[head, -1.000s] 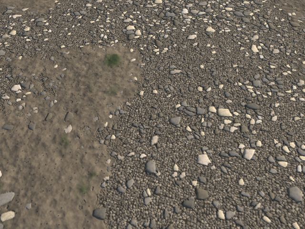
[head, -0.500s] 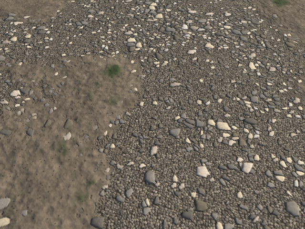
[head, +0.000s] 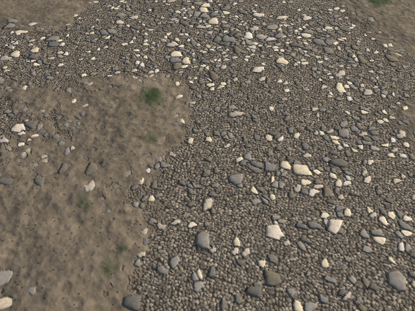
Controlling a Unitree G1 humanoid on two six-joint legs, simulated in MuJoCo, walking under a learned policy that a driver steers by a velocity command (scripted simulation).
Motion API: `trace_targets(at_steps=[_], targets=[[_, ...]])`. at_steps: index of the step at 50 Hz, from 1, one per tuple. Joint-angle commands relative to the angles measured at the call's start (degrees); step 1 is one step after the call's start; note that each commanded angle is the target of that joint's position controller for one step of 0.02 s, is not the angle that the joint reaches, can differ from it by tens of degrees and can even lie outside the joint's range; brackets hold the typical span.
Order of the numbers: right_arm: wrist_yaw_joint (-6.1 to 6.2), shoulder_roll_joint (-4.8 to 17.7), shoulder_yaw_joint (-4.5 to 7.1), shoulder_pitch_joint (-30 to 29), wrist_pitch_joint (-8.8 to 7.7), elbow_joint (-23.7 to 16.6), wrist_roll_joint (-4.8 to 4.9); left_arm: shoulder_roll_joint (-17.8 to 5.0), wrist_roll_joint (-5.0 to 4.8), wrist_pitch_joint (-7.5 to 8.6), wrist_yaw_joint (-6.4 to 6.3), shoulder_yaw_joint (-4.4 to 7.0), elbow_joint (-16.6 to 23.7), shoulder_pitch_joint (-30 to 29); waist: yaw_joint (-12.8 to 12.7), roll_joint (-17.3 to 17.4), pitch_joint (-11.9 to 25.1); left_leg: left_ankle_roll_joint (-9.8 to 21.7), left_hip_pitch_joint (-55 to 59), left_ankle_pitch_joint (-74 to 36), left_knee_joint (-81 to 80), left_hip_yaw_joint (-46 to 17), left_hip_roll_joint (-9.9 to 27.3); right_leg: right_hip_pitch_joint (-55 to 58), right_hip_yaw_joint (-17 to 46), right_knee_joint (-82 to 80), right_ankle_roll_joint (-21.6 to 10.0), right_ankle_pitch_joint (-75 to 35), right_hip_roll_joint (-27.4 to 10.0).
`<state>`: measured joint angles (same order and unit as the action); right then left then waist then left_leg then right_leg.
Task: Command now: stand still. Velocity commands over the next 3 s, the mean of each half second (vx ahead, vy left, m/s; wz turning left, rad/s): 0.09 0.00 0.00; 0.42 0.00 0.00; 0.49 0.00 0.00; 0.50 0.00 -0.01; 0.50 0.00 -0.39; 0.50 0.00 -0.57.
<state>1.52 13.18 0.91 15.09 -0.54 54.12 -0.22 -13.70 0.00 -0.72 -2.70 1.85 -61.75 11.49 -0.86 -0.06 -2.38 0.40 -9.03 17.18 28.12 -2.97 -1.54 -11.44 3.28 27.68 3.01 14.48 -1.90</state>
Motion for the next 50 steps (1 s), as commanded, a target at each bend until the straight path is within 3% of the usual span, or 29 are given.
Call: trace_targets(at_steps=[1,13,15,17,18,20,22,23,24,25,26,27,28,29,30,31,32,34,37,40,42,44,45,46,47,48,49,50], targets=[[0.24,6.1,1.08,2.0,-0.51,-0.9,0.06,-6.2,0.0,0.32,-0.24,0.96,0.8,1.5,0.0,0.3,-0.1,0.5,-3.8,-9.8,-5.9,-1.4,1.9,1.7,-0.9,-3.2,-1.0,-8.7,0.3],[0.42,5.0,0.52,3.7,-0.39,2.6,0.19,-4.9,-0.04,0.29,-0.33,0.41,-0.8,3.4,0.2,0.2,-0.8,0.3,-4.2,-8.6,-6.1,-0.7,1.6,0.9,-1.2,-3.3,-1.2,-7.9,0.7],[0.73,5.3,0.66,4.9,-0.05,3.5,0.47,-3.9,-0.33,0.18,-0.43,0.17,-1.6,4.7,0.5,1.3,-0.3,1.3,-4.6,7.7,-7.3,-0.7,0.8,0.0,-3.7,-1.4,-1.7,4.9,3.1],[1.0,7.9,1.47,5.0,0.03,3.0,1.07,-4.0,-0.57,0.69,-0.42,0.27,-0.6,3.6,1.2,4.3,-4.5,4.6,-8.2,26.3,-10.4,-5.8,3.8,-6.3,-5.4,3.4,-3.0,18.0,4.8],[0.94,9.0,1.86,6.3,-0.35,3.0,1.36,-3.2,-0.56,1.5,-0.14,0.06,0.3,2.4,2.0,6.7,-6.3,6.7,-8.2,30.9,-13.1,-10.9,7.3,-9.8,-5.8,6.9,-3.4,17.5,4.7],[0.7,11.3,2.91,7.9,-1.34,3.2,1.92,-1.4,-0.85,3.65,0.95,-0.42,1.6,1.6,2.5,11.5,-7.7,11.8,-8.9,32.9,-18.3,-22.9,15.9,-12.0,-5.2,16.0,-4.3,10.9,2.6],[0.41,10.2,2.72,3.4,-1.88,1.7,2.07,-1.1,-1.67,5.25,2.02,-0.4,1.4,4.4,-0.6,10.8,-8.8,11.8,-11.6,28.2,-17.4,-22.0,16.4,-8.6,-4.4,11.4,-6.8,11.9,0.9],[0.2,9.3,2.44,-0.2,-1.83,0.4,2.46,-1.0,-1.82,5.77,2.3,-0.24,-0.1,8.8,-3.4,9.3,-8.4,9.5,-15.3,24.2,-14.6,-17.1,13.3,-0.1,-5.0,2.6,-7.8,9.5,1.4],[0.08,8.0,2.14,-2.4,-1.94,-0.6,2.42,-2.1,-1.39,5.97,2.39,0.36,-2.2,13.6,-5.0,5.4,-7.3,7.0,-18.5,16.9,-7.9,-11.1,8.8,7.6,-3.4,-2.5,-7.4,5.3,1.9],[-0.16,4.3,1.14,-3.6,-2.5,-1.6,1.84,-6.4,-0.94,6.12,2.34,1.62,-3.9,20.8,-6.8,-6.2,-3.6,3.3,-23.9,8.8,9.8,-1.3,2.2,15.3,11.0,-9.7,-9.6,10.3,-6.7],[0.21,3.2,1.0,-3.8,-3.61,-4.2,1.94,-14.0,-0.79,6.68,3.24,3.18,-4.4,26.8,-7.5,-19.0,-1.4,1.6,-32.9,13.9,24.9,2.6,-2.5,19.8,35.0,-18.7,-17.1,17.0,-18.7],[0.04,5.5,1.51,-3.3,-4.47,-4.0,2.87,-10.2,0.1,7.44,3.41,1.87,-3.2,22.4,-4.6,-11.7,-3.6,2.4,-36.4,14.3,35.5,-2.5,0.6,17.0,39.5,-19.8,-18.9,19.1,-21.2],[-0.63,5.5,1.55,-2.2,-5.11,-3.3,3.28,-6.9,-0.25,7.9,3.42,1.1,-1.4,18.1,-2.6,-7.4,-6.5,3.6,-38.9,8.6,39.2,-3.5,3.2,15.6,32.8,-19.3,-17.4,16.8,-19.3],[-1.04,5.3,1.66,-1.5,-5.58,-2.4,2.84,-6.0,-0.5,8.04,3.65,0.79,-0.2,15.6,-1.7,-5.7,-6.1,4.3,-39.1,3.3,38.9,-2.4,5.1,15.6,26.1,-19.5,-15.3,12.9,-16.4],[-1.24,6.4,2.23,-3.0,-5.95,-2.6,2.26,-5.2,-0.69,7.83,3.79,0.43,0.4,14.6,-1.5,-4.7,-6.3,4.3,-39.8,-0.6,36.6,-1.4,6.5,16.2,20.8,-19.8,-13.7,5.9,-14.6],[-1.62,7.0,2.69,-4.6,-6.08,-2.9,1.78,-3.4,-0.45,7.39,3.72,-0.16,0.4,15.3,-1.8,-5.0,-5.5,4.0,-38.1,-3.6,34.2,-0.3,7.5,16.2,15.5,-20.0,-12.2,-1.5,-12.3],[-2.08,6.2,2.71,-5.2,-6.01,-3.0,1.64,-2.6,-0.18,6.95,3.48,-0.47,0.1,17.1,-2.1,-6.0,-4.3,3.4,-36.9,-5.4,32.4,1.1,7.5,16.6,11.8,-19.8,-11.8,-7.8,-10.7],[-2.65,4.0,2.25,-7.9,-5.53,-4.0,1.53,-3.4,0.06,6.2,2.7,-0.51,0.1,19.3,-2.6,-5.5,-3.5,1.7,-36.5,-8.0,28.1,3.3,7.2,16.7,7.5,-19.8,-12.3,-16.3,-9.7],[-2.92,1.7,1.05,-16.7,-5.33,-7.5,1.58,-5.9,0.29,5.55,1.66,-0.26,1.4,18.9,-3.8,-4.6,-5.3,-0.1,-32.1,-13.6,14.9,5.3,5.6,10.9,3.9,-21.9,-12.7,-16.8,-8.6],[-3.47,2.7,0.76,-21.4,-5.26,-9.4,2.01,-7.5,-0.31,5.62,1.33,0.31,1.3,20.6,-4.2,-5.9,-6.8,0.1,-26.7,-17.5,7.4,6.4,3.9,8.7,2.6,-23.6,-13.2,-15.8,-9.6],[-3.92,3.8,0.87,-22.8,-5.37,-10.6,2.19,-7.6,-0.95,5.57,1.24,0.7,1.1,20.6,-3.1,-5.9,-7.5,1.6,-26.1,-17.9,4.3,5.1,4.0,11.6,2.1,-22.8,-12.7,-18.5,-11.4],[-4.25,5.7,1.6,-21.2,-5.7,-10.7,2.07,-8.4,-0.94,5.21,1.22,1.23,1.6,19.3,-0.6,-6.0,-5.3,3.4,-22.4,-16.1,2.5,5.0,3.0,15.6,1.0,-18.6,-11.5,-29.2,-12.7],[-4.19,7.2,2.33,-18.1,-5.77,-10.1,2.01,-9.2,-0.65,4.89,1.25,1.58,2.0,18.4,1.5,-7.0,-2.1,4.5,-17.2,-14.8,2.9,6.0,1.5,16.9,0.2,-14.1,-10.8,-40.2,-12.8],[-3.9,9.1,3.51,-10.8,-5.66,-8.1,2.1,-9.4,-0.23,4.36,1.3,1.72,2.4,17.4,5.4,-7.7,2.8,5.8,-8.1,-13.8,3.4,7.0,-0.4,16.4,-1.3,-5.4,-9.8,-49.8,-11.6],[-3.4,11.4,4.85,-1.0,-5.31,-5.1,2.34,-8.9,0.22,3.99,1.42,1.45,3.2,16.6,9.9,-7.1,8.8,7.6,5.5,-13.9,3.2,6.2,0.1,10.9,-2.6,6.5,-8.1,-49.9,-9.1],[-2.67,15.8,5.91,8.9,-4.81,-3.0,1.56,-6.1,1.43,4.09,1.57,0.38,4.9,17.7,11.8,1.8,17.0,11.2,22.8,-8.6,3.5,-9.4,12.6,-3.0,-4.3,25.7,-6.7,-27.9,-4.8],[-3.51,17.0,5.71,10.7,-4.86,-1.9,0.6,3.2,0.14,5.48,2.35,-1.8,4.6,25.5,6.3,17.9,25.5,20.4,35.4,7.2,-8.0,-39.4,24.7,-20.8,0.3,44.2,-4.1,16.5,6.1],[-3.7,11.2,4.24,6.5,-5.2,-2.2,1.06,-3.6,-1.65,7.14,2.57,-0.32,5.1,19.6,7.4,11.5,17.7,17.3,29.0,10.5,-13.5,-40.4,22.0,-26.7,5.5,50.5,-5.6,16.7,3.1]])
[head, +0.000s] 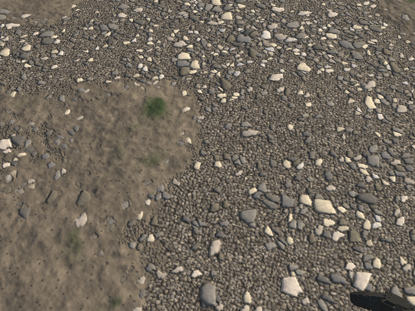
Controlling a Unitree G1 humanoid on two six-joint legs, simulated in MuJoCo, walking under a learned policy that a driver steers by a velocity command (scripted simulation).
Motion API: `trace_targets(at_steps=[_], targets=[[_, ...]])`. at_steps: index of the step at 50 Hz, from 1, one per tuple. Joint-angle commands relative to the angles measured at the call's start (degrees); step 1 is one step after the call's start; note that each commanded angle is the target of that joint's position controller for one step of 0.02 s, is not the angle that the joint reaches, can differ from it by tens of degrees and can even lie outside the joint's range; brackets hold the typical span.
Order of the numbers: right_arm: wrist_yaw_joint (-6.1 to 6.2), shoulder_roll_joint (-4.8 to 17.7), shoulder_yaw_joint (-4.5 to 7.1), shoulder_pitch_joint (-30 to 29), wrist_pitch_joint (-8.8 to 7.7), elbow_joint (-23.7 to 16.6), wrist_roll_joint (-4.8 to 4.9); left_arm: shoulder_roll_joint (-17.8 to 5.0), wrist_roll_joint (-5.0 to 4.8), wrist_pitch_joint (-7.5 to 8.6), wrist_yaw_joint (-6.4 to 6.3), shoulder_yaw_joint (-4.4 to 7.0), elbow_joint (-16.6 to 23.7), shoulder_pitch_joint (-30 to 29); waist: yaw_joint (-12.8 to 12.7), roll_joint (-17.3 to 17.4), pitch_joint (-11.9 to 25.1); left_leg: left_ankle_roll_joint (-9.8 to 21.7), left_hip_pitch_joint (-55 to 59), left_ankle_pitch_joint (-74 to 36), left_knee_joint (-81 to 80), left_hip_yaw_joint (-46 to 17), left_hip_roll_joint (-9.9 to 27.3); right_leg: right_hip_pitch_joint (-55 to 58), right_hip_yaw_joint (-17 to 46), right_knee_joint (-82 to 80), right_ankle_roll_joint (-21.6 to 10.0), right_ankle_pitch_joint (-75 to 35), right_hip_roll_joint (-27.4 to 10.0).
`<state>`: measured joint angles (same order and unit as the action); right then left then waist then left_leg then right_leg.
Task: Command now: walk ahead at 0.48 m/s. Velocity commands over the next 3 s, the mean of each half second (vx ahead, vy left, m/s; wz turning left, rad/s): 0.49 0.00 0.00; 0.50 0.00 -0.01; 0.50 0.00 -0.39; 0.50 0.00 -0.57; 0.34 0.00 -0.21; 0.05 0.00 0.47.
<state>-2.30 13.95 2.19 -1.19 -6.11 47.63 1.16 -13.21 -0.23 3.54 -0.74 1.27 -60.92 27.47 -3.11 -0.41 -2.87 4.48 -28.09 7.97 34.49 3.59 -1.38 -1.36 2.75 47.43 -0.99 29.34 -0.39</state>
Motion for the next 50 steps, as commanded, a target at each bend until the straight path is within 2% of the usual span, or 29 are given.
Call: trace_targets(at_steps=[1,2,3,4,5,7,9,11,15,19,21,22,23,24,25,26,27,28,29,30,31,32,34,36,38,42,46,49,50], targets=[[0.21,8.0,2.28,17.1,-0.01,3.4,-0.15,-7.3,-2.83,3.79,0.68,1.26,6.4,-2.7,8.2,8.4,9.2,10.8,38.9,14.5,-20.5,-37.0,20.3,-39.6,4.1,30.8,-2.7,-3.5,-1.3],[0.03,7.1,1.9,12.5,-0.42,2.5,-0.46,-7.4,-2.55,4.11,0.18,1.39,6.9,-5.5,6.1,2.1,6.0,9.7,30.0,5.1,-21.7,-29.7,18.5,-36.3,3.1,28.2,-2.7,-9.2,-4.4],[-0.24,5.8,1.59,10.4,-0.69,2.3,-1.08,-7.2,-1.74,3.8,-0.2,1.98,6.9,-6.4,4.3,1.2,4.1,9.0,23.9,-1.1,-22.9,-23.7,16.2,-33.4,2.5,25.2,-2.4,-12.1,-6.2],[-0.34,4.7,1.22,9.9,-0.87,2.8,-1.66,-6.0,-1.39,3.06,-0.21,2.09,6.8,-4.9,2.4,2.9,4.3,8.6,20.5,-2.9,-24.4,-19.9,14.5,-29.9,2.9,23.3,-2.3,-13.8,-7.6],[-0.41,4.1,1.08,10.4,-0.94,3.4,-1.55,-4.8,-1.29,2.38,-0.24,2.09,6.8,-4.2,1.7,3.7,3.9,8.9,18.6,-3.6,-25.8,-18.0,13.6,-28.6,2.5,21.5,-2.1,-14.1,-8.0],[0.03,5.0,1.12,12.3,-1.15,4.9,-1.15,-4.3,-0.97,1.42,-0.38,2.33,7.9,-5.9,1.1,3.9,1.6,9.7,15.6,-5.1,-28.0,-14.8,13.1,-30.0,1.4,17.7,-1.3,-15.0,-8.8],[0.95,7.0,1.49,14.4,-1.07,5.7,-1.23,-5.0,-0.36,1.15,-0.5,2.57,10.3,-11.6,2.0,2.9,-0.6,10.3,15.8,-5.6,-29.6,-13.6,13.2,-35.1,0.9,11.9,0.2,-19.9,-9.5],[1.78,7.8,1.58,16.6,-0.64,6.3,-1.18,-4.9,-0.07,1.4,-0.26,2.57,12.1,-16.7,3.3,2.4,-1.4,9.5,17.6,-6.8,-30.0,-11.9,12.6,-38.0,0.4,3.9,0.9,-26.5,-9.2],[2.47,9.0,1.65,21.3,-0.1,7.5,-0.5,-3.6,-0.39,2.1,0.77,1.75,14.6,-25.7,6.4,2.4,-1.9,7.4,19.6,-8.1,-29.8,-7.6,10.8,-34.2,-2.8,-10.7,1.0,-36.3,-6.0],[2.67,9.3,1.88,25.8,1.06,9.6,-0.03,-4.2,-0.96,2.48,2.13,1.42,17.4,-31.7,7.8,2.5,-3.0,7.0,28.8,-9.8,-26.4,-8.2,14.2,-36.6,-2.3,-16.4,-0.2,-33.6,-4.8],[2.88,10.0,2.27,25.8,1.79,9.9,-0.01,-5.4,-1.02,2.79,2.82,1.69,18.3,-31.8,6.6,3.1,-2.1,6.1,33.1,-14.5,-23.2,-8.6,16.1,-35.8,-2.3,-18.2,-1.7,-29.1,-4.2],[2.93,10.4,2.46,25.1,2.11,9.7,-0.06,-6.4,-1.07,2.91,2.99,2.07,18.1,-30.0,5.2,4.0,-0.8,5.4,34.1,-20.0,-20.8,-8.5,16.3,-32.5,-3.0,-18.7,-2.5,-26.9,-3.2],[2.93,11.0,2.6,23.8,2.43,9.3,-0.2,-7.9,-1.06,2.99,2.96,2.82,17.3,-25.9,2.6,5.1,2.0,4.6,34.1,-29.8,-15.9,-7.5,15.6,-25.9,-4.6,-19.2,-3.6,-25.4,-1.3],[2.89,10.1,2.22,22.9,2.8,8.8,-0.52,-10.3,-1.03,2.93,2.66,4.23,14.5,-16.9,-1.8,4.6,7.5,3.2,31.6,-36.2,-5.5,-5.4,12.7,-13.9,-5.9,-20.0,-5.3,-26.2,0.3],[2.9,8.2,1.24,23.1,2.79,7.4,-1.39,-14.2,-0.39,2.78,2.12,5.49,12.0,-5.7,-5.6,0.7,16.1,1.3,20.5,-25.1,11.1,-3.1,9.5,4.4,2.9,-17.9,-8.9,-27.1,-7.7],[2.09,0.0,-1.14,30.8,1.52,7.2,-1.31,-19.0,0.14,2.39,2.28,6.62,10.2,-0.4,-2.2,-14.5,24.5,-2.8,-3.6,9.8,32.8,-2.4,-1.5,25.7,30.8,-23.3,-18.5,-15.4,-21.5],[1.87,4.7,-0.21,28.4,0.04,8.1,-0.08,-13.0,-0.1,2.37,2.4,4.88,10.5,-1.1,-3.6,-11.4,24.7,-1.9,-10.5,24.2,40.6,-10.8,-0.9,25.6,39.3,-29.8,-18.0,-10.8,-22.0],[1.69,9.1,1.01,22.6,-0.96,6.1,1.51,-10.6,-0.22,2.53,2.25,3.98,11.4,-6.7,-2.6,-8.8,15.1,-0.8,-14.5,20.5,42.2,-10.5,2.3,17.7,30.2,-30.7,-14.9,-13.1,-20.2],[2.02,9.1,1.04,19.1,-1.3,5.4,1.64,-9.1,0.01,2.62,2.21,3.44,12.7,-11.8,-0.9,-4.1,10.3,-0.7,-12.9,15.0,39.8,-8.8,5.5,8.9,22.5,-32.1,-13.5,-19.4,-18.0],[2.39,8.4,1.35,17.3,-1.07,5.2,0.75,-7.5,0.34,2.75,2.45,3.03,13.0,-14.6,0.7,-1.7,6.4,-1.1,-10.8,11.6,36.0,-8.0,7.4,1.6,17.0,-33.9,-12.6,-25.0,-15.7],[2.55,7.6,1.62,18.3,-0.34,5.4,0.22,-6.4,0.8,3.0,2.59,2.65,12.9,-15.7,2.6,-2.9,5.6,-1.2,-7.1,9.2,33.3,-8.3,9.0,-2.6,13.3,-35.6,-11.8,-27.4,-13.8],[2.56,6.1,1.51,19.3,0.44,5.7,0.03,-6.0,0.82,3.1,2.8,2.61,12.5,-15.7,3.5,-3.4,5.2,-1.6,-4.8,8.0,31.6,-8.1,9.4,-5.1,11.5,-37.2,-11.8,-28.3,-12.9],[2.7,4.5,1.43,19.3,1.57,5.7,-0.18,-7.1,0.48,3.42,2.64,2.87,11.3,-14.1,4.4,-3.1,3.8,-2.5,-4.9,6.4,28.3,-7.3,9.9,-7.6,8.3,-39.3,-12.7,-31.2,-12.3],[2.85,4.8,1.59,15.1,1.98,4.1,-0.62,-8.6,0.47,3.35,1.97,3.3,10.4,-12.3,3.8,-2.5,2.0,-3.5,-9.0,1.7,22.9,-7.1,10.4,-7.4,6.6,-40.8,-13.0,-32.2,-12.4],[2.73,4.7,1.67,10.8,1.85,2.6,-0.9,-8.9,0.34,2.91,1.29,3.33,9.6,-10.6,2.8,-2.4,0.9,-4.2,-11.5,-4.5,16.0,-6.8,10.2,-6.2,4.8,-41.5,-12.3,-32.0,-11.7],[2.03,3.5,1.14,2.8,1.19,0.5,-0.6,-9.6,-0.2,2.45,0.58,3.36,8.1,-7.2,0.4,-2.7,-0.7,-4.3,-8.9,-14.0,2.9,-4.5,7.8,-5.3,0.8,-42.1,-10.4,-30.2,-9.9],[0.92,3.7,0.78,-3.3,0.72,-1.8,-0.08,-9.8,-0.58,1.54,0.38,3.59,5.8,-3.2,-1.2,-2.6,-2.4,-3.3,-10.4,-12.5,-2.8,-4.2,6.6,1.6,0.8,-39.9,-10.3,-31.0,-12.5],[-0.01,5.1,1.12,-4.1,0.08,-3.0,0.02,-10.5,-0.88,0.64,-0.02,4.06,5.0,-2.9,0.1,-3.1,-2.0,-1.4,-8.6,-6.8,-5.6,-4.5,5.8,6.3,2.2,-35.8,-9.3,-36.3,-15.0],[-0.06,6.0,1.56,-2.1,-0.14,-2.7,0.02,-10.9,-0.94,0.37,-0.08,4.2,5.1,-3.6,1.6,-3.8,-0.8,-0.8,-4.8,-4.8,-6.3,-3.9,4.7,6.5,2.7,-33.4,-8.8,-41.2,-15.0]])
Over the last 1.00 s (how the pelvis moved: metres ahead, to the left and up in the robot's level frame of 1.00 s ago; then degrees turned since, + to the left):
0.27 0.01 -0.02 0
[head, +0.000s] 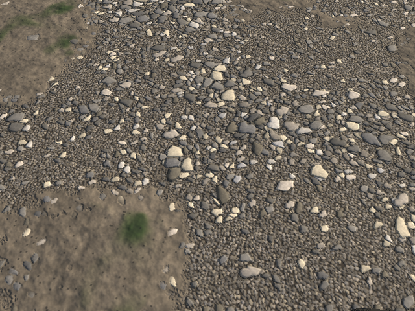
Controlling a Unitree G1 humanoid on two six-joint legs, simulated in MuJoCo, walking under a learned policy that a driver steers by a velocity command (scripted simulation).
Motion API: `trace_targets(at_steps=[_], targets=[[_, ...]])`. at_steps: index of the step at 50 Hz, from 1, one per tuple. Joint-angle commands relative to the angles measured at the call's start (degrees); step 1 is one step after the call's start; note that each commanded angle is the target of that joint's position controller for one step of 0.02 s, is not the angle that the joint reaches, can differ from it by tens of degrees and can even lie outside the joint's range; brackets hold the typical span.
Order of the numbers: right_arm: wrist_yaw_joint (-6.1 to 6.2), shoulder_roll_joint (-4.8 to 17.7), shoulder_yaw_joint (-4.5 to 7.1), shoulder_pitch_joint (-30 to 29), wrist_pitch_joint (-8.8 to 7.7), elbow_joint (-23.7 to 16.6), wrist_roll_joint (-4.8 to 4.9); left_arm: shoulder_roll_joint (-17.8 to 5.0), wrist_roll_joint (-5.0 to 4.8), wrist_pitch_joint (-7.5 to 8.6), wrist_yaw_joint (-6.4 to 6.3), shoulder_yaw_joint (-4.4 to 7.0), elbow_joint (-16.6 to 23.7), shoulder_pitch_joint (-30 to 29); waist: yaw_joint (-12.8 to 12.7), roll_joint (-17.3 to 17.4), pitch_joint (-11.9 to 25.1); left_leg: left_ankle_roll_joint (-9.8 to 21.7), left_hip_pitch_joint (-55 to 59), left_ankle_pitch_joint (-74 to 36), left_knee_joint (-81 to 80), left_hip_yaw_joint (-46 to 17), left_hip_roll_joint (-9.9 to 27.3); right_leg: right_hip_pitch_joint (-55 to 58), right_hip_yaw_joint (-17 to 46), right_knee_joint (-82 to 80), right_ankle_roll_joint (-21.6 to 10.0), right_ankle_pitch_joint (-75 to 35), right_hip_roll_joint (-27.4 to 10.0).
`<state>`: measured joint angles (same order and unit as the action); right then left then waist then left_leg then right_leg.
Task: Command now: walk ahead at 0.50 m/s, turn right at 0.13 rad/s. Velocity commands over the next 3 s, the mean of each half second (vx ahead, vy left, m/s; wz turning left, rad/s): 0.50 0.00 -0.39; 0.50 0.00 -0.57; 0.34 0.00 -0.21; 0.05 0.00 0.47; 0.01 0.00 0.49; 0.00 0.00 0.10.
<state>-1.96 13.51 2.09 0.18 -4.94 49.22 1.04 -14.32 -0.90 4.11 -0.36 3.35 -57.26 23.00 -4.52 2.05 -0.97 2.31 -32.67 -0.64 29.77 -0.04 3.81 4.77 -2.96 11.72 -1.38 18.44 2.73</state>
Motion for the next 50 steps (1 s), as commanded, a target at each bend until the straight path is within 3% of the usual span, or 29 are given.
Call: trace_targets(at_steps=[1,2,3,4,5,6,7,8,10,12,14,19,22,25,28,29,30,31,32,33,34,35,36,37,39,42,46,50], targets=[[-0.26,7.9,2.48,1.2,-1.53,-3.2,0.07,-10.2,-0.28,-0.49,-0.47,2.19,1.9,-0.6,5.9,-6.9,0.0,2.2,7.3,4.8,-2.7,1.2,-2.3,-0.5,7.9,7.4,-7.6,-38.8,-17.0],[0.2,10.6,3.99,10.8,-1.64,-0.3,-0.03,-9.0,0.03,-0.71,-0.42,1.67,2.4,-1.4,10.3,-6.1,5.9,3.7,20.9,3.4,-2.7,1.6,-2.9,-4.6,6.2,17.8,-6.1,-42.0,-13.7],[0.89,15.1,5.24,21.7,-1.65,1.8,-1.02,-6.8,1.0,-0.65,-0.41,0.63,4.2,-1.3,13.7,-0.4,15.1,7.2,39.4,3.4,-0.8,-9.5,7.5,-17.0,3.7,35.5,-4.0,-26.9,-9.5],[0.74,18.0,5.78,24.7,-1.14,3.0,-1.3,1.2,0.41,0.41,-0.06,-1.41,4.2,6.4,9.6,14.7,22.1,15.2,56.7,14.4,-7.5,-35.3,20.5,-39.1,3.4,54.5,-0.4,11.7,0.6],[0.73,12.2,4.2,23.6,-1.24,2.4,-0.84,-5.3,-1.06,1.37,-0.04,0.03,3.5,3.4,11.6,9.4,20.3,13.5,53.9,20.5,-11.3,-38.2,19.4,-44.1,11.2,61.7,-0.9,15.4,-1.9],[0.97,9.6,3.41,19.0,-1.43,1.7,-0.69,-8.2,-2.23,1.81,-0.08,1.03,5.1,-1.2,10.7,7.2,12.0,10.7,46.7,18.8,-12.4,-29.1,18.0,-47.6,10.6,63.0,-1.6,10.5,-4.6],[0.98,8.1,2.91,14.6,-1.64,1.0,-0.85,-8.0,-2.08,1.78,-0.49,1.14,5.5,-3.7,8.9,3.3,7.7,9.2,38.6,14.4,-14.3,-22.3,16.0,-45.7,9.3,61.1,-1.6,5.2,-7.5],[0.85,6.5,2.59,11.7,-1.85,1.0,-1.17,-7.3,-1.38,1.41,-0.84,1.56,5.7,-5.1,7.4,2.3,4.5,8.2,32.0,11.0,-16.6,-17.2,14.2,-43.3,9.1,58.2,-1.5,1.6,-9.2],[0.77,4.9,2.26,9.7,-2.2,1.5,-1.95,-4.6,-1.32,-0.21,-0.66,1.75,5.3,-2.8,4.7,4.0,2.7,7.5,25.4,7.4,-20.0,-9.9,11.8,-38.0,9.4,55.7,-1.5,-2.0,-11.1],[1.13,5.9,2.66,9.8,-2.52,2.3,-1.85,-3.1,-1.28,-1.53,-0.6,1.8,6.2,-3.6,3.8,3.0,0.7,8.0,23.2,3.7,-22.0,-5.0,11.5,-39.2,9.1,53.9,-1.2,-4.3,-11.7],[1.79,7.2,3.11,10.7,-2.54,2.9,-2.01,-3.3,-0.85,-2.13,-0.58,2.05,7.7,-6.3,3.9,1.6,-0.9,8.3,23.6,1.2,-23.1,-1.5,11.5,-42.8,9.6,50.3,-0.6,-9.0,-11.8],[3.05,9.0,3.52,12.6,-1.71,3.3,-1.81,-2.4,-0.35,-1.52,0.98,1.57,10.9,-14.3,6.0,0.3,-2.8,6.9,26.7,-2.5,-23.9,6.9,10.1,-43.8,6.0,35.1,-0.1,-21.1,-10.7],[3.39,10.1,3.89,16.1,-0.82,4.1,-1.19,-1.7,-0.23,-1.45,2.09,0.91,13.7,-20.4,8.3,-0.8,-4.7,6.7,31.8,-4.4,-22.8,9.4,11.6,-45.5,2.9,29.3,-0.8,-21.2,-10.0],[3.35,11.0,4.33,18.1,0.56,4.6,-0.47,-2.1,-0.44,-1.59,3.25,0.81,16.5,-23.7,8.6,-0.1,-5.3,6.0,38.1,-11.0,-19.0,11.3,13.4,-46.4,0.4,26.0,-2.3,-15.9,-8.7],[3.68,13.5,5.03,15.8,1.71,3.5,0.16,-5.1,-0.59,-2.01,3.82,2.3,17.3,-19.2,4.1,3.2,-0.5,4.1,40.1,-37.0,-7.4,13.6,13.6,-35.8,-4.2,25.7,-5.5,-7.7,-3.4],[3.76,14.1,5.14,14.8,2.17,3.1,0.33,-7.3,-0.82,-2.1,3.73,3.54,16.1,-12.9,0.3,3.4,3.0,3.2,38.6,-42.0,1.8,14.4,12.7,-27.5,-5.2,24.3,-7.1,-7.0,-0.9],[3.8,13.7,4.85,13.9,2.25,2.5,0.44,-10.9,-0.88,-2.22,2.96,5.57,13.7,-3.3,-4.6,1.6,7.9,1.0,31.6,-36.3,15.1,15.3,10.2,-12.6,-3.8,19.8,-9.4,-10.8,1.0],[3.54,8.8,3.32,15.5,1.55,1.0,-1.81,-16.6,-0.84,-2.77,1.58,7.04,12.3,2.2,-4.0,-10.0,12.1,-1.7,14.5,-0.2,34.2,14.9,5.8,3.4,14.3,19.3,-13.1,-13.1,-10.5],[2.62,3.5,1.51,18.7,-0.76,-2.2,-1.42,-19.3,-0.39,-1.73,1.99,6.84,14.3,-0.5,1.6,-17.8,20.1,-3.9,-6.2,35.6,50.7,2.9,-6.5,17.9,49.0,8.4,-25.1,-0.8,-22.2],[1.8,9.0,2.6,10.8,-2.97,-3.3,1.02,-13.7,0.04,-1.01,2.49,5.18,14.5,0.5,-2.5,-8.6,18.4,-2.2,-12.8,32.7,52.6,-5.4,-3.6,17.3,47.6,3.6,-21.8,-0.4,-21.8],[1.5,9.5,2.75,7.8,-3.96,-4.4,2.15,-11.3,0.14,-0.29,2.47,4.5,14.4,-1.8,-1.4,-7.1,11.2,-0.6,-15.1,27.4,49.3,-4.7,-1.2,10.9,38.8,3.9,-19.4,-4.3,-20.0],[1.97,9.0,2.76,8.3,-4.16,-3.4,1.13,-9.6,-0.07,0.13,2.46,3.94,15.3,-6.1,1.6,-1.6,6.9,-0.5,-11.6,23.0,44.1,-4.8,1.5,1.9,31.7,4.0,-17.3,-10.5,-17.2],[2.31,9.8,3.38,9.0,-3.66,-2.7,-0.19,-7.8,0.05,0.26,2.23,3.35,16.1,-9.5,3.6,-1.7,5.0,-1.0,-7.3,20.5,39.2,-4.8,3.1,-4.9,26.6,3.5,-16.0,-15.9,-15.1],[2.22,10.0,3.66,10.1,-2.78,-2.5,-0.53,-7.1,0.58,0.3,1.92,2.96,16.9,-10.9,5.1,-2.7,4.5,-1.6,-3.6,19.0,37.2,-5.1,4.0,-9.2,24.5,2.3,-15.5,-18.6,-13.8],[2.3,8.6,3.64,10.1,-1.44,-3.1,-1.33,-8.3,0.27,0.52,1.28,3.15,16.9,-10.2,5.9,-2.7,3.7,-3.5,-1.7,16.9,32.3,-4.0,3.7,-13.4,21.7,0.9,-15.8,-23.3,-12.6],[2.64,7.1,3.14,3.9,-0.77,-5.4,-1.91,-10.4,0.05,0.46,0.01,3.65,16.4,-7.1,4.3,-3.5,1.4,-5.8,-3.9,8.3,21.3,-3.1,2.1,-15.9,18.4,0.2,-14.9,-24.7,-10.6],[1.85,5.5,2.27,-3.5,-1.32,-7.8,-1.24,-10.4,-0.21,-0.17,-0.53,3.65,15.8,-4.4,1.3,-6.5,0.1,-5.7,0.5,-4.2,5.1,-2.5,-1.5,-18.0,16.7,1.1,-11.3,-16.8,-7.8],[0.87,7.4,2.47,-6.7,-2.22,-9.9,-0.56,-10.0,-0.6,-0.66,-0.68,3.64,14.5,-1.6,0.2,-7.5,0.0,-4.5,2.2,-3.8,-1.1,-4.0,-2.9,-13.5,21.6,5.5,-10.5,-14.1,-10.0]])
Over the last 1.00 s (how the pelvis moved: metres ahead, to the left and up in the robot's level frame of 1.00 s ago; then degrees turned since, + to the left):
0.56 -0.03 0.02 0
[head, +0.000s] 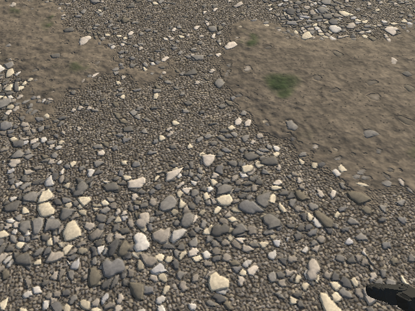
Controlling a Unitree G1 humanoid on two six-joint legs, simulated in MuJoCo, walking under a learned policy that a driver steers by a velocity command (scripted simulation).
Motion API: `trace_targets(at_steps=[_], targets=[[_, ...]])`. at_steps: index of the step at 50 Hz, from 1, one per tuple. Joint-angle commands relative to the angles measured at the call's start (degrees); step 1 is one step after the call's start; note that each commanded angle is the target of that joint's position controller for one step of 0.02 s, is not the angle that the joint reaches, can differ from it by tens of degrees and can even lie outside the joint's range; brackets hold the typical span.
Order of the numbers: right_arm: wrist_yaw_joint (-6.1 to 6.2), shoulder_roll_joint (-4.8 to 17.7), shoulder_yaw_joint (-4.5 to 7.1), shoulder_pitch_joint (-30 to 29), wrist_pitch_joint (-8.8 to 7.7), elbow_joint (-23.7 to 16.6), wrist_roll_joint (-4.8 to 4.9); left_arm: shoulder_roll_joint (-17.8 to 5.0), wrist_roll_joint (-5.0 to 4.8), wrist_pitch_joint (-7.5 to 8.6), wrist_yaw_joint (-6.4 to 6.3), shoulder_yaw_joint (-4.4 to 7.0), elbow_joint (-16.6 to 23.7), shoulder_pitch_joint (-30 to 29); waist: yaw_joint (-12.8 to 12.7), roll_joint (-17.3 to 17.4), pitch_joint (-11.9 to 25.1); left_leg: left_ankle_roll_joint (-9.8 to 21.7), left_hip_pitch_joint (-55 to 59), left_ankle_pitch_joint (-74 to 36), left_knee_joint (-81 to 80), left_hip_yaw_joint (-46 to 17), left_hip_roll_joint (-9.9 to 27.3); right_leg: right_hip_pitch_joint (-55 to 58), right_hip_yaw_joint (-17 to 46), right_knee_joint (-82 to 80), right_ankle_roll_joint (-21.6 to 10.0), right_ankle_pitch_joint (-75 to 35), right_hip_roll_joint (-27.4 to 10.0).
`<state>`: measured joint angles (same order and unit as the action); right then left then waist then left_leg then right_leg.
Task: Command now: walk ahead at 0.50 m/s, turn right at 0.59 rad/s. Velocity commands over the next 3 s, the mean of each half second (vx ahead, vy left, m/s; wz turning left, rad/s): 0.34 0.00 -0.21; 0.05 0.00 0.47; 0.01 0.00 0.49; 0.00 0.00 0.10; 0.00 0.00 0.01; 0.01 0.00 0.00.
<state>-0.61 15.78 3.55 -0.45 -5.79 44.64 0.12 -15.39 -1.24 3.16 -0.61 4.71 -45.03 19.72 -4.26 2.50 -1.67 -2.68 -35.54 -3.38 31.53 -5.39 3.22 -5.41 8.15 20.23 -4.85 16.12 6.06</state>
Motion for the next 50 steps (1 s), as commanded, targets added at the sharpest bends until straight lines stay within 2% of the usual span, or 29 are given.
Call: trace_targets(at_steps=[1,4,5,6,7,8,9,10,11,12,14,17,21,25,26,27,28,29,31,33,37,41,44,45,46,47,48,49,50], targets=[[-0.74,5.8,1.19,-5.8,-1.69,-5.5,0.4,-8.8,-0.22,0.08,-0.63,2.28,2.3,1.8,0.3,-8.3,0.9,1.0,5.7,0.8,-3.9,1.0,-2.5,-1.6,12.2,-1.4,-6.7,-11.9,-14.1],[-0.79,8.1,2.27,1.7,-2.7,-3.9,0.35,-8.4,0.04,-0.58,-0.97,2.15,3.2,0.0,4.7,-10.6,3.3,3.7,15.6,6.3,-7.0,2.4,-3.5,-0.4,14.8,5.7,-5.0,-17.9,-13.4],[-0.47,10.1,3.13,8.6,-3.03,-2.6,-0.49,-6.2,0.35,-0.49,-0.73,1.27,4.0,-0.8,8.1,-9.2,8.8,6.2,27.4,5.9,-6.3,0.3,-0.1,-3.7,12.3,15.0,-3.1,-19.2,-10.1],[0.03,13.6,3.89,18.2,-2.78,-1.8,-0.92,-3.2,1.61,-0.39,-0.65,0.07,5.4,0.1,11.1,-1.5,17.8,9.4,43.3,8.9,-5.0,-10.6,10.3,-12.5,6.3,31.8,-0.6,-6.4,-5.4],[-0.5,16.5,4.59,21.0,-1.97,0.4,-1.23,-1.1,-0.88,0.21,-0.51,-0.56,6.9,9.1,5.9,20.4,22.3,18.3,57.8,22.8,-12.2,-39.1,21.5,-33.2,2.1,48.2,2.4,19.6,0.1],[-0.69,9.9,3.12,18.3,-1.69,-1.3,0.08,-7.8,-1.54,0.07,-0.77,0.48,4.9,7.6,7.4,11.1,16.5,16.4,54.0,34.1,-14.5,-38.8,20.5,-39.1,3.9,54.8,3.0,16.6,-4.9],[-0.53,6.6,2.16,15.6,-1.29,-1.7,0.06,-9.9,-0.73,-0.16,-0.76,1.06,5.5,1.1,8.8,5.2,8.9,14.3,45.5,26.9,-14.9,-28.6,17.4,-39.3,2.5,54.9,3.5,11.4,-5.9],[-0.75,6.0,1.58,12.9,-0.94,-1.7,-0.82,-8.6,0.11,-0.31,-1.02,0.92,5.8,-1.5,7.3,0.4,5.0,13.8,37.4,12.7,-14.9,-21.2,14.8,-35.8,1.2,53.5,4.1,8.4,-7.2],[-1.0,5.2,1.21,11.3,-0.76,-1.2,-1.17,-7.7,1.01,-0.22,-1.08,1.01,6.3,-3.0,6.0,0.1,2.7,14.5,31.8,-1.9,-14.5,-16.1,12.9,-33.5,0.8,50.8,4.5,7.8,-7.7],[-1.13,4.7,0.78,10.9,-0.89,-0.7,-1.56,-6.6,1.05,-0.33,-0.9,0.95,6.5,-2.1,4.1,1.5,3.2,14.6,28.5,-13.0,-14.2,-11.6,11.4,-29.6,0.0,48.3,4.8,8.2,-8.8],[-1.34,4.2,0.4,10.2,-1.2,0.5,-0.96,-3.6,1.33,-0.52,-0.88,0.15,6.6,-1.5,2.5,3.1,4.5,15.5,26.4,-26.4,-14.3,-6.3,9.2,-25.9,-3.0,39.6,5.8,7.8,-9.3],[-0.56,8.4,1.44,9.6,-0.07,1.4,0.12,-1.8,1.8,-0.55,-0.9,-0.94,7.6,-5.0,2.9,3.9,7.7,15.8,24.8,-32.0,-14.0,-2.7,7.7,-19.4,-5.7,25.9,7.1,-0.1,-8.2],[0.27,11.1,2.32,12.2,2.21,2.3,1.3,-4.3,1.11,-1.18,-0.85,-0.5,8.6,-10.7,5.0,4.3,7.6,14.3,25.4,-20.0,-13.0,-4.5,7.4,-16.0,-5.9,16.7,7.2,-7.3,-5.5],[1.22,9.2,1.9,11.6,3.6,1.9,2.14,-6.5,1.57,-0.72,-1.05,0.61,8.6,-9.8,2.7,3.9,6.2,10.0,22.1,-2.1,-7.1,-8.6,4.7,-6.0,-5.0,2.0,4.0,-16.6,-6.2],[1.27,6.4,1.06,12.3,3.42,1.0,1.22,-9.7,2.53,-0.68,-1.61,1.44,9.0,-7.9,2.7,-0.3,9.1,7.1,17.5,7.0,-0.6,-6.9,1.5,1.7,0.3,2.5,1.1,-27.4,-13.7],[0.98,2.6,0.01,16.3,3.05,0.5,-0.28,-12.8,3.18,-1.55,-2.37,2.11,9.8,-6.4,4.3,-12.2,12.3,3.4,6.8,32.8,11.7,-1.0,-5.1,11.2,9.7,5.3,-5.3,-45.9,-26.0],[1.17,4.6,0.33,18.2,3.21,0.1,0.81,-11.6,3.16,-2.27,-1.95,1.98,8.9,-4.4,3.1,-18.4,15.0,1.2,0.9,45.2,23.6,2.6,-6.2,10.8,17.4,2.9,-12.6,-44.6,-32.8],[1.39,8.5,1.62,17.3,4.02,0.4,1.23,-9.2,2.7,-2.24,-1.64,1.35,9.3,-5.4,2.8,-13.2,13.1,0.1,-0.9,42.7,31.9,1.4,-3.7,8.3,15.6,1.3,-12.7,-36.9,-30.1],[2.23,9.0,2.55,16.8,6.52,1.1,1.23,-6.5,2.14,-1.98,-1.4,0.4,10.0,-11.7,4.8,-9.9,8.5,-1.6,-1.3,35.6,35.8,1.3,-1.5,1.5,6.8,-0.5,-8.5,-27.5,-24.5],[2.53,7.3,2.4,16.5,8.2,0.1,0.94,-7.1,2.5,-1.94,-1.3,0.54,9.5,-14.7,6.0,-10.4,5.9,-2.9,2.5,30.3,35.0,3.0,-1.2,-5.7,0.9,-2.7,-7.9,-25.1,-22.1],[1.6,4.9,1.53,12.9,8.55,-3.3,0.82,-7.9,2.51,-2.2,-1.94,1.1,8.2,-15.1,5.1,-11.4,6.5,-2.6,7.1,25.1,23.3,5.2,-0.2,-6.3,-5.0,-3.3,-8.3,-23.2,-21.8],[0.06,6.4,1.71,11.0,8.67,-5.8,0.77,-10.4,1.62,-2.62,-1.76,1.96,6.9,-14.1,4.1,-11.9,8.2,-0.3,12.7,23.4,13.6,7.5,-0.5,-4.4,-5.9,-1.5,-8.0,-23.2,-24.5],[-0.75,6.8,2.36,14.0,8.95,-5.5,0.61,-10.8,0.04,-2.9,-1.59,2.17,5.9,-14.7,6.3,-10.8,7.6,3.3,20.5,16.2,0.7,10.1,-2.6,-6.2,-8.5,3.8,-3.8,-17.0,-23.7],[-0.44,8.1,2.97,15.6,8.95,-5.0,0.29,-9.3,0.01,-3.02,-1.43,1.9,4.5,-11.9,6.4,-8.0,7.2,5.2,25.5,11.5,-4.3,8.4,-3.3,-9.6,-11.1,8.5,-0.2,-10.9,-21.5],[0.53,13.6,4.42,16.6,8.82,-5.7,0.19,-6.3,1.63,-3.14,-1.05,1.19,4.3,-9.8,4.9,5.6,6.1,9.3,32.1,-4.1,-10.1,-6.3,6.6,-19.9,-17.4,22.7,5.7,2.2,-15.6],[0.8,18.7,5.0,15.8,8.32,-7.8,-1.03,-5.1,3.28,-3.08,-1.29,0.48,8.0,-13.8,5.5,17.4,4.9,20.8,34.1,-17.3,-11.3,-24.1,19.3,-34.7,-15.2,36.5,9.5,22.9,-6.9],[0.31,16.4,4.49,17.1,7.05,-7.9,-2.44,-7.6,2.47,-2.95,-1.72,1.23,8.6,-17.8,9.1,10.2,8.5,24.0,31.8,-11.5,-13.0,-24.2,19.0,-35.0,-6.6,44.8,8.8,23.2,-6.9],[0.27,15.0,3.97,14.9,6.02,-7.9,-2.13,-8.5,1.29,-3.16,-1.94,1.71,8.2,-17.5,7.2,7.4,6.9,20.9,30.3,-7.0,-13.0,-19.3,15.5,-35.1,-4.8,46.8,7.7,18.1,-7.7],[0.67,13.4,3.72,11.4,5.71,-8.3,-0.81,-8.5,1.35,-3.47,-2.45,2.04,6.7,-15.5,5.3,4.6,6.0,17.3,29.4,-2.7,-12.4,-15.6,12.3,-35.2,-4.2,45.9,7.5,13.0,-8.4]])
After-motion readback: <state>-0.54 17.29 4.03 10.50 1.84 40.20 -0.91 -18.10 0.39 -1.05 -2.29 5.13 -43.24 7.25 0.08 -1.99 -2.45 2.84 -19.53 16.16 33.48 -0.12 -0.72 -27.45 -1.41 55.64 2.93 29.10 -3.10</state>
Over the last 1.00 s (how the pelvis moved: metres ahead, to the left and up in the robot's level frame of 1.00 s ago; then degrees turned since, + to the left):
0.53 -0.11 0.01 -31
